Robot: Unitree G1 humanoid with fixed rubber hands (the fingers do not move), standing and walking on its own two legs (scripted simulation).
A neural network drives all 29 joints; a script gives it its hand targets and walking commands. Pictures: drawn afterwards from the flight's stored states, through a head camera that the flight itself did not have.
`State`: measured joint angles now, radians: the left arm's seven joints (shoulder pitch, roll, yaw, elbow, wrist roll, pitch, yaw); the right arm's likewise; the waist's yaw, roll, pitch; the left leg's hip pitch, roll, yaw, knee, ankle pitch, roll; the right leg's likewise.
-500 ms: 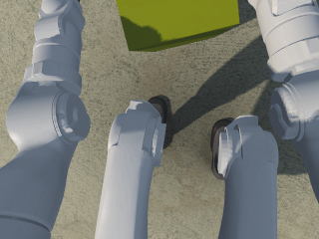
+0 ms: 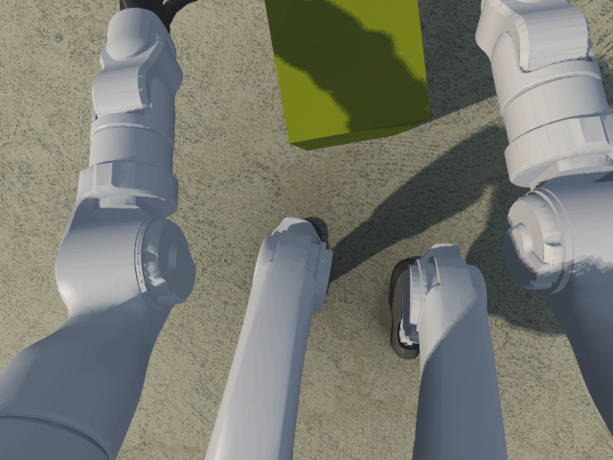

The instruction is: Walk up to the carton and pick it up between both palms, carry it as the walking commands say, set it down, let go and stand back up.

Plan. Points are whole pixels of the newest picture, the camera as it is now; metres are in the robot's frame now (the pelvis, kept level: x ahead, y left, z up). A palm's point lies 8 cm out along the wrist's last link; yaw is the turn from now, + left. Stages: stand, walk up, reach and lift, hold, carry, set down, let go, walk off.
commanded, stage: set down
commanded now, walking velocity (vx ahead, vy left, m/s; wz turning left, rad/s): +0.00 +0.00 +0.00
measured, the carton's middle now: (341, 52) +0.55 +0.09 -0.34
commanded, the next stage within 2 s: let go in 0.76 s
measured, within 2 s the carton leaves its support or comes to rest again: neither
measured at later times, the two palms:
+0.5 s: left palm out of the picture +0.50 +0.27 +0.04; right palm out of the picture +0.58 -0.06 +0.04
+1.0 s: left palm out of the picture +0.46 +0.27 +0.09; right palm out of the picture +0.52 -0.08 +0.09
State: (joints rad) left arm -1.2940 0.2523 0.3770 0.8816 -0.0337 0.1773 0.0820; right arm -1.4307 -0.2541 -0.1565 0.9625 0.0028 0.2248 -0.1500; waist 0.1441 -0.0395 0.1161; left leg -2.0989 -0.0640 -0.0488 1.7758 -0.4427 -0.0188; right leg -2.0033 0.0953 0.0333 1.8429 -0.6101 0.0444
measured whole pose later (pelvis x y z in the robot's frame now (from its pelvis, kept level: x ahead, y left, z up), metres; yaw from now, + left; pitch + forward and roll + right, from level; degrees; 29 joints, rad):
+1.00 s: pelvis +0.06 +0.01 +0.22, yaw +0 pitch +39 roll -3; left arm -0.81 0.15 0.37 0.66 0.17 0.13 -0.06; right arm -0.88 -0.05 -0.27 0.66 -0.18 0.16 -0.16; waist 0.10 -0.03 0.04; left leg -1.32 -0.05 -0.07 0.86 -0.22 0.01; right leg -1.24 0.07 0.08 0.88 -0.33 0.04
